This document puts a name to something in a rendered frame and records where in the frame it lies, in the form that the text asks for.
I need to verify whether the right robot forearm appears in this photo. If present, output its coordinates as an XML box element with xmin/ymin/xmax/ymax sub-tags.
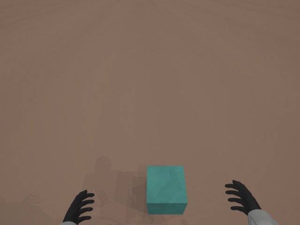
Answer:
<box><xmin>247</xmin><ymin>209</ymin><xmax>279</xmax><ymax>225</ymax></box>

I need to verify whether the robot right hand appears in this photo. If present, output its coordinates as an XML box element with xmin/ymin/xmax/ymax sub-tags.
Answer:
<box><xmin>225</xmin><ymin>180</ymin><xmax>261</xmax><ymax>216</ymax></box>

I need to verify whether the robot left hand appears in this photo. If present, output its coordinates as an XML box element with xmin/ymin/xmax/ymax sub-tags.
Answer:
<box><xmin>63</xmin><ymin>190</ymin><xmax>94</xmax><ymax>225</ymax></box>

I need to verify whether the carton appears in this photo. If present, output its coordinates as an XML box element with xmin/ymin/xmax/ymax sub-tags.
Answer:
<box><xmin>146</xmin><ymin>166</ymin><xmax>188</xmax><ymax>214</ymax></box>

